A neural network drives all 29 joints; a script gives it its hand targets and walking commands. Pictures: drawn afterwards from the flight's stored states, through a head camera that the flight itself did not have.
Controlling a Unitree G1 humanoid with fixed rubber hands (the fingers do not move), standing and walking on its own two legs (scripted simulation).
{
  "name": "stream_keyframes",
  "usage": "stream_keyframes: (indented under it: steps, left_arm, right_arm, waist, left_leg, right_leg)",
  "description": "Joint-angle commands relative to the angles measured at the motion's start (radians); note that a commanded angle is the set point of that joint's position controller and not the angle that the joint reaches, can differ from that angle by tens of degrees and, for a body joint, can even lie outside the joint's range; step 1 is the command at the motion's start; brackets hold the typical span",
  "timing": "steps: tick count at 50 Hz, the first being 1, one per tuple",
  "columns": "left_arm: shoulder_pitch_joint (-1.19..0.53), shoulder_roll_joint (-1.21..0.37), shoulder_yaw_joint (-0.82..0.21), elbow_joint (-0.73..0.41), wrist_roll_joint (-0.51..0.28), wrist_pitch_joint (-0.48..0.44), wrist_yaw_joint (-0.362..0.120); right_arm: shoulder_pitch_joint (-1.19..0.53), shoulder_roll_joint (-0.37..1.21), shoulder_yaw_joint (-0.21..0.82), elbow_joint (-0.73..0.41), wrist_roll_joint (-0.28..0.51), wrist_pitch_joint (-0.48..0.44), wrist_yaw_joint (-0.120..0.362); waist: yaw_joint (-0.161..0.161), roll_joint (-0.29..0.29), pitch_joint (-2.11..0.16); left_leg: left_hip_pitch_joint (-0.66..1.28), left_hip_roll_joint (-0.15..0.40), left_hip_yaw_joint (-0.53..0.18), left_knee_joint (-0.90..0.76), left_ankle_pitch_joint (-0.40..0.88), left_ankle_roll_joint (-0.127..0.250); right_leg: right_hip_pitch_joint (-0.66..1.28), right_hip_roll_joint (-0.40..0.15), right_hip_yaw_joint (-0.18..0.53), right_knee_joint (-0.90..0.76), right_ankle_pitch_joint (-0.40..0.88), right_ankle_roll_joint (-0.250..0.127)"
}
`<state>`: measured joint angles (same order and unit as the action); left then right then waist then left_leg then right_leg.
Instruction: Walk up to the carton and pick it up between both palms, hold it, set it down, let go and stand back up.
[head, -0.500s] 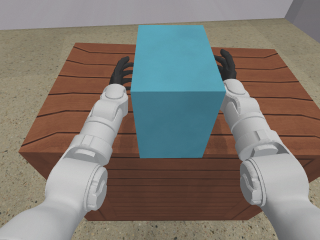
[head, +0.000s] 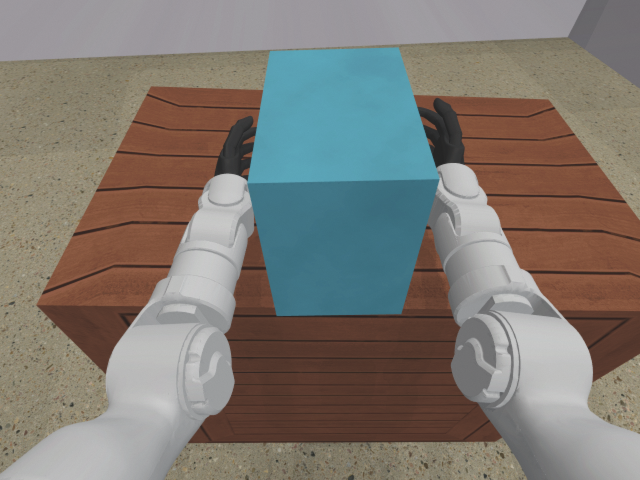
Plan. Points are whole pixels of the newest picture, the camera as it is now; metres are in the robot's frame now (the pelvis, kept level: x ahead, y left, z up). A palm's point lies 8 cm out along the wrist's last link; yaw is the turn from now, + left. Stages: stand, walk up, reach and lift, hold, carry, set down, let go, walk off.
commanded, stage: reach and lift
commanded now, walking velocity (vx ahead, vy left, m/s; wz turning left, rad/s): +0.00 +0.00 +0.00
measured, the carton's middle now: (336, 184) +0.48 +0.00 +0.13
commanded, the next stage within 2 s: none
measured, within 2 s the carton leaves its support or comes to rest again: neither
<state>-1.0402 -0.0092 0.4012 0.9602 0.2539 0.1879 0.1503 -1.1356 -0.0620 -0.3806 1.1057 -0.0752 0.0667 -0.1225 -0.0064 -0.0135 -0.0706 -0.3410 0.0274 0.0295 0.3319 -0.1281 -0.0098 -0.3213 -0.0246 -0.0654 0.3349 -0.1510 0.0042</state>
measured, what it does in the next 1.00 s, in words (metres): stands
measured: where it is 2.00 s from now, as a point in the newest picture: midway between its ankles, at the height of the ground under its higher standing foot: outside the picture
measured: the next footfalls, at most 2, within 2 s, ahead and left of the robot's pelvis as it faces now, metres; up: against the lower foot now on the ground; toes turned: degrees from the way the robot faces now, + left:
none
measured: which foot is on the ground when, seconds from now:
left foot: down 0.00-1.00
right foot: down 0.00-1.00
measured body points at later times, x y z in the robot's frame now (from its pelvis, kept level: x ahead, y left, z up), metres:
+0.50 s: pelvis +0.00 +0.00 +0.00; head +0.02 +0.01 +0.45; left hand +0.45 +0.14 +0.15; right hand +0.46 -0.12 +0.18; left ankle +0.01 +0.13 -0.75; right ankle +0.00 -0.12 -0.75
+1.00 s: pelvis -0.01 +0.01 +0.00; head +0.00 +0.02 +0.45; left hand +0.44 +0.14 +0.16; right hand +0.44 -0.12 +0.19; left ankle +0.01 +0.13 -0.75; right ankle +0.00 -0.12 -0.75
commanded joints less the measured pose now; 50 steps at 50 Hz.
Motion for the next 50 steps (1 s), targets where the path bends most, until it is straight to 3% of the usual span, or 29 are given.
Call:
stream_keyframes:
  steps: [1,3,4,5,9,11,14,17,19,21,24,25,27,30,32,33,34,36,38,39,40,41,42,43,45,46,48,49,50]
  left_arm:
    - [-0.533,-0.460,-0.018,-0.094,0.101,-0.044,-0.167]
    - [-0.494,-0.457,-0.025,-0.102,0.078,-0.035,-0.175]
    - [-0.539,-0.482,-0.054,-0.136,0.084,-0.048,-0.176]
    - [-0.535,-0.466,-0.053,-0.133,0.073,-0.041,-0.170]
    - [-0.510,-0.470,-0.040,-0.153,0.080,-0.033,-0.178]
    - [-0.500,-0.503,-0.076,-0.166,0.077,-0.021,-0.172]
    - [-0.558,-0.497,-0.094,-0.194,0.065,-0.010,-0.164]
    - [-0.560,-0.492,-0.048,-0.163,0.059,-0.006,-0.174]
    - [-0.549,-0.526,-0.095,-0.184,0.062,-0.016,-0.160]
    - [-0.548,-0.498,-0.080,-0.191,0.069,-0.007,-0.158]
    - [-0.524,-0.520,-0.073,-0.182,0.068,-0.017,-0.166]
    - [-0.541,-0.465,-0.029,-0.137,0.094,-0.009,-0.174]
    - [-0.572,-0.514,-0.091,-0.181,0.073,-0.006,-0.167]
    - [-0.616,-0.533,-0.128,-0.244,0.066,-0.050,-0.149]
    - [-0.632,-0.532,-0.107,-0.240,0.059,-0.063,-0.151]
    - [-0.660,-0.519,-0.126,-0.226,0.043,-0.084,-0.149]
    - [-0.653,-0.553,-0.150,-0.264,0.051,-0.099,-0.140]
    - [-0.630,-0.579,-0.186,-0.243,0.046,-0.112,-0.130]
    - [-0.697,-0.564,-0.188,-0.256,0.050,-0.125,-0.136]
    - [-0.679,-0.585,-0.172,-0.246,0.070,-0.138,-0.139]
    - [-0.705,-0.597,-0.232,-0.277,0.024,-0.158,-0.130]
    - [-0.721,-0.570,-0.172,-0.287,0.057,-0.175,-0.132]
    - [-0.702,-0.577,-0.200,-0.272,0.046,-0.188,-0.133]
    - [-0.646,-0.563,-0.186,-0.212,0.063,-0.157,-0.137]
    - [-0.698,-0.577,-0.244,-0.225,0.028,-0.162,-0.136]
    - [-0.782,-0.597,-0.255,-0.315,0.032,-0.173,-0.126]
    - [-0.767,-0.561,-0.213,-0.202,0.029,-0.164,-0.124]
    - [-0.754,-0.559,-0.238,-0.200,0.019,-0.162,-0.125]
    - [-0.793,-0.557,-0.210,-0.228,0.036,-0.184,-0.120]
  right_arm:
    - [-0.474,0.602,0.027,-0.138,-0.167,-0.035,0.200]
    - [-0.435,0.584,0.030,-0.106,-0.183,-0.023,0.198]
    - [-0.441,0.610,0.028,-0.136,-0.189,-0.037,0.204]
    - [-0.426,0.577,0.005,-0.078,-0.197,-0.029,0.210]
    - [-0.437,0.612,0.072,-0.116,-0.171,-0.029,0.222]
    - [-0.391,0.586,0.051,-0.053,-0.167,-0.027,0.217]
    - [-0.383,0.582,0.040,-0.051,-0.172,-0.027,0.229]
    - [-0.443,0.601,0.037,-0.089,-0.167,-0.022,0.219]
    - [-0.439,0.589,0.042,-0.117,-0.170,-0.037,0.226]
    - [-0.408,0.583,0.052,-0.085,-0.165,-0.029,0.231]
    - [-0.461,0.624,0.080,-0.154,-0.162,-0.052,0.222]
    - [-0.414,0.598,0.053,-0.047,-0.172,-0.018,0.223]
    - [-0.449,0.580,0.053,-0.052,-0.164,-0.043,0.229]
    - [-0.470,0.611,0.088,-0.123,-0.160,-0.095,0.215]
    - [-0.500,0.613,0.081,-0.113,-0.170,-0.118,0.209]
    - [-0.534,0.605,0.089,-0.091,-0.174,-0.140,0.206]
    - [-0.550,0.619,0.104,-0.134,-0.161,-0.173,0.206]
    - [-0.566,0.586,0.131,-0.157,-0.155,-0.207,0.204]
    - [-0.561,0.588,0.107,-0.079,-0.161,-0.228,0.194]
    - [-0.530,0.580,0.140,-0.053,-0.142,-0.234,0.194]
    - [-0.565,0.568,0.153,-0.074,-0.129,-0.270,0.194]
    - [-0.564,0.567,0.141,-0.076,-0.157,-0.274,0.184]
    - [-0.585,0.565,0.154,-0.064,-0.157,-0.289,0.177]
    - [-0.462,0.534,0.135,0.064,-0.146,-0.254,0.174]
    - [-0.498,0.507,0.124,0.045,-0.129,-0.276,0.169]
    - [-0.585,0.501,0.090,0.015,-0.128,-0.295,0.164]
    - [-0.593,0.459,0.111,0.089,-0.120,-0.290,0.166]
    - [-0.626,0.485,0.122,0.043,-0.089,-0.305,0.162]
    - [-0.679,0.494,0.113,0.035,-0.111,-0.327,0.162]
  waist:
    - [0.037,-0.021,-0.616]
    - [-0.007,-0.049,-0.546]
    - [0.003,-0.024,-0.596]
    - [-0.027,-0.014,-0.537]
    - [0.021,-0.059,-0.496]
    - [-0.024,-0.003,-0.446]
    - [-0.017,0.012,-0.482]
    - [-0.007,-0.064,-0.480]
    - [-0.027,-0.002,-0.514]
    - [-0.005,-0.021,-0.465]
    - [0.007,-0.037,-0.537]
    - [-0.014,-0.048,-0.420]
    - [-0.026,-0.012,-0.469]
    - [-0.022,0.005,-0.619]
    - [-0.004,-0.043,-0.598]
    - [-0.021,-0.063,-0.642]
    - [0.001,-0.037,-0.699]
    - [-0.028,0.018,-0.729]
    - [-0.023,0.011,-0.714]
    - [0.001,0.007,-0.715]
    - [-0.018,0.001,-0.776]
    - [0.007,-0.033,-0.744]
    - [0.000,-0.024,-0.748]
    - [-0.011,-0.004,-0.598]
    - [-0.045,0.019,-0.623]
    - [-0.041,0.029,-0.678]
    - [-0.012,-0.029,-0.595]
    - [-0.019,-0.010,-0.612]
    - [0.017,-0.012,-0.651]
  left_leg:
    - [0.303,-0.032,0.089,-0.010,0.334,-0.035]
    - [0.264,-0.043,0.079,-0.023,0.311,-0.028]
    - [0.294,-0.038,0.087,-0.018,0.332,-0.031]
    - [0.329,-0.030,0.083,-0.023,0.343,-0.037]
    - [0.311,-0.033,0.085,-0.042,0.265,-0.021]
    - [0.374,-0.017,0.073,-0.030,0.326,-0.049]
    - [0.362,-0.017,0.075,-0.023,0.322,-0.048]
    - [0.329,-0.036,0.087,-0.038,0.215,-0.014]
    - [0.360,-0.025,0.079,-0.034,0.264,-0.042]
    - [0.361,-0.025,0.076,-0.037,0.251,-0.031]
    - [0.302,-0.037,0.082,-0.045,0.253,-0.025]
    - [0.303,-0.034,0.084,-0.059,0.200,-0.017]
    - [0.385,-0.017,0.068,-0.038,0.290,-0.033]
    - [0.399,-0.026,0.061,0.002,0.374,-0.051]
    - [0.383,-0.029,0.076,0.000,0.354,-0.045]
    - [0.378,-0.033,0.069,-0.007,0.322,-0.035]
    - [0.386,-0.027,0.066,0.011,0.415,-0.049]
    - [0.464,-0.017,0.057,0.048,0.512,-0.079]
    - [0.425,-0.020,0.061,0.041,0.477,-0.070]
    - [0.467,-0.015,0.064,0.039,0.484,-0.068]
    - [0.479,-0.012,0.062,0.046,0.485,-0.079]
    - [0.421,-0.015,0.074,0.029,0.448,-0.071]
    - [0.439,-0.018,0.070,0.041,0.499,-0.074]
    - [0.469,-0.010,0.077,0.027,0.454,-0.074]
    - [0.491,-0.001,0.061,0.020,0.424,-0.078]
    - [0.517,-0.002,0.063,0.028,0.459,-0.088]
    - [0.466,-0.006,0.066,0.005,0.343,-0.071]
    - [0.462,-0.009,0.062,0.009,0.320,-0.064]
    - [0.441,-0.010,0.070,0.003,0.323,-0.069]
  right_leg:
    - [0.401,0.055,-0.025,0.020,0.557,0.051]
    - [0.474,0.040,-0.012,0.023,0.634,0.060]
    - [0.469,0.052,-0.017,0.031,0.600,0.056]
    - [0.416,0.059,-0.024,0.012,0.572,0.048]
    - [0.445,0.057,-0.012,0.005,0.502,0.048]
    - [0.398,0.069,-0.037,0.000,0.479,0.040]
    - [0.362,0.070,-0.034,-0.014,0.442,0.032]
    - [0.415,0.051,-0.010,-0.013,0.425,0.048]
    - [0.380,0.062,-0.034,-0.009,0.434,0.041]
    - [0.372,0.063,-0.021,-0.029,0.391,0.038]
    - [0.474,0.049,-0.007,-0.002,0.530,0.051]
    - [0.438,0.047,-0.019,-0.010,0.447,0.059]
    - [0.348,0.073,-0.042,-0.018,0.393,0.039]
    - [0.413,0.066,-0.033,-0.001,0.558,0.043]
    - [0.417,0.066,-0.035,-0.011,0.552,0.044]
    - [0.413,0.069,-0.054,0.000,0.497,0.047]
    - [0.429,0.068,-0.043,0.002,0.579,0.037]
    - [0.386,0.080,-0.060,0.013,0.609,0.034]
    - [0.401,0.071,-0.047,0.003,0.573,0.032]
    - [0.409,0.076,-0.052,0.004,0.554,0.035]
    - [0.384,0.085,-0.071,0.003,0.547,0.034]
    - [0.433,0.073,-0.056,0.008,0.566,0.036]
    - [0.442,0.074,-0.055,0.012,0.588,0.035]
    - [0.400,0.069,-0.057,-0.007,0.527,0.038]
    - [0.333,0.078,-0.070,-0.023,0.433,0.030]
    - [0.309,0.081,-0.072,-0.028,0.407,0.018]
    - [0.326,0.080,-0.065,-0.039,0.346,0.024]
    - [0.315,0.075,-0.053,-0.030,0.346,0.022]
    - [0.336,0.073,-0.050,-0.031,0.360,0.024]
